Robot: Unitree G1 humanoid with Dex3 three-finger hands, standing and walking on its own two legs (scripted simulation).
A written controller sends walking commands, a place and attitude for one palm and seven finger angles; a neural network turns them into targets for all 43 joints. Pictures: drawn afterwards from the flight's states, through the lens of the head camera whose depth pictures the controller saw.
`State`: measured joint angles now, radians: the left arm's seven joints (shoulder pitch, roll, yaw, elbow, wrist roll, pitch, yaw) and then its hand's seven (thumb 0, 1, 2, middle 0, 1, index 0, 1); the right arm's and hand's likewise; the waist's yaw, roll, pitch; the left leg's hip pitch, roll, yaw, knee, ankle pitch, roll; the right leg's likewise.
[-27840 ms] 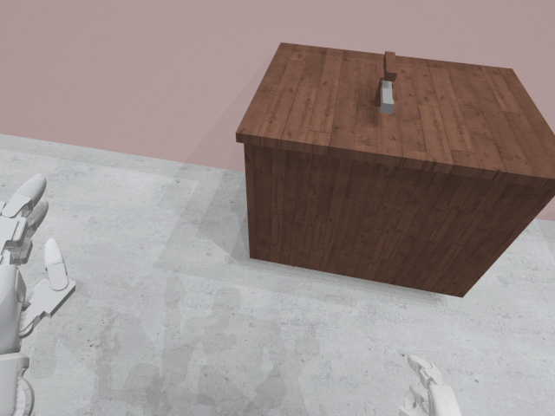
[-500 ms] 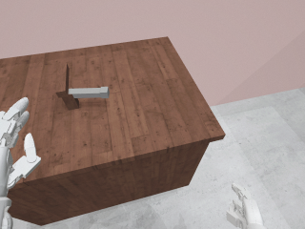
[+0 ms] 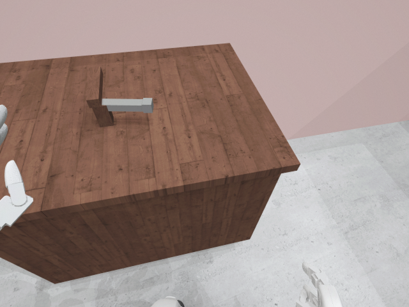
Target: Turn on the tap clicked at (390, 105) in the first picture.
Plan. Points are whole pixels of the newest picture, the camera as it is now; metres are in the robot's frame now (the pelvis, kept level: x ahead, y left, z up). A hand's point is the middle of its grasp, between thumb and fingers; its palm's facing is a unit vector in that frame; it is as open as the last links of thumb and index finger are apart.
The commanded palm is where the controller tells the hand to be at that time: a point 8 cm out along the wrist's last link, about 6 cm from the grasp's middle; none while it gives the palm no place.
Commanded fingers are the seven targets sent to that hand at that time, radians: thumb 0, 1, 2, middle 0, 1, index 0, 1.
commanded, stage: step back with the hand held close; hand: left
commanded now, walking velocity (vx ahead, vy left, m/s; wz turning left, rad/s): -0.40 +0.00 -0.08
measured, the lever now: (147, 105) +0.58 +0.19 +0.04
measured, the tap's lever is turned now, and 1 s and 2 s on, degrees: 78 78 78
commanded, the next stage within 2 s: stop stepping back and stand still in 0.38 s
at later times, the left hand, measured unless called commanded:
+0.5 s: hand (22, 283) +0.12 +0.20 +0.19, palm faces +0.31 -0.84 -0.45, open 7.4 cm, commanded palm +0.07 +0.25 +0.19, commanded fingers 0.00 0.90 0.90 -0.20 -0.30 -0.20 -0.30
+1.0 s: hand out of the picture +0.00 +0.19 +0.19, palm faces +0.42 -0.80 -0.43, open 7.4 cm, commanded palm -0.05 +0.22 +0.19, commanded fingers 0.00 0.90 0.90 -0.20 -0.30 -0.20 -0.30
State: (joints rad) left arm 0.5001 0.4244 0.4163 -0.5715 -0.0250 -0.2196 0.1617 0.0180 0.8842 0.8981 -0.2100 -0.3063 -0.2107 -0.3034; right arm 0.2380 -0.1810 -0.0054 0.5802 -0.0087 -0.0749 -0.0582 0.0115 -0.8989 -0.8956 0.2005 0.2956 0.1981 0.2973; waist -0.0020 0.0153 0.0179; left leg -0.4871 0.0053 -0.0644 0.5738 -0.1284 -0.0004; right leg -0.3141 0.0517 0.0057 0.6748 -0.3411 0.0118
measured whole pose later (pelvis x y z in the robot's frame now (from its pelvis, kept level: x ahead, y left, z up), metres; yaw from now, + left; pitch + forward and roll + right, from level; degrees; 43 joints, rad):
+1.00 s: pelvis -0.21 -0.06 +0.01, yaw +0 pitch -1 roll +1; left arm 0.52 0.39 0.38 -0.46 -0.05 -0.16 0.16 0.02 0.88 0.90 -0.21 -0.31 -0.21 -0.30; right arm 0.33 -0.23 -0.05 0.65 0.02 -0.15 -0.07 0.01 -0.90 -0.90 0.20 0.29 0.19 0.30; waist -0.05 0.00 -0.04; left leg -0.16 0.04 0.03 0.51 -0.32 -0.01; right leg -0.47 -0.01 -0.05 0.92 -0.41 0.00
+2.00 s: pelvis -0.19 -0.07 +0.02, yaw +0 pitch -1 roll -1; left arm 0.47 0.32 0.31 -0.43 -0.06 -0.13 0.15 0.02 0.89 0.90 -0.20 -0.31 -0.21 -0.30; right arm 0.16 -0.21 -0.01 0.61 0.01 -0.08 -0.06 0.01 -0.90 -0.90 0.20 0.30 0.20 0.30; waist 0.00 0.03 0.03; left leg -0.22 0.03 0.02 0.49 -0.25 -0.01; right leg -0.17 0.01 -0.03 0.44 -0.25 -0.01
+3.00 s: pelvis -0.20 -0.06 +0.02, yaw +0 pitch -1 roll -1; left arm 0.46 0.33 0.31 -0.44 -0.05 -0.14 0.16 0.02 0.89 0.90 -0.21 -0.31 -0.21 -0.30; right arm 0.18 -0.21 0.00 0.62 0.00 -0.08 -0.07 0.01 -0.90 -0.90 0.20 0.30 0.20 0.30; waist 0.01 0.02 0.03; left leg -0.21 0.01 0.02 0.43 -0.20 0.02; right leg -0.15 0.00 -0.02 0.36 -0.18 0.01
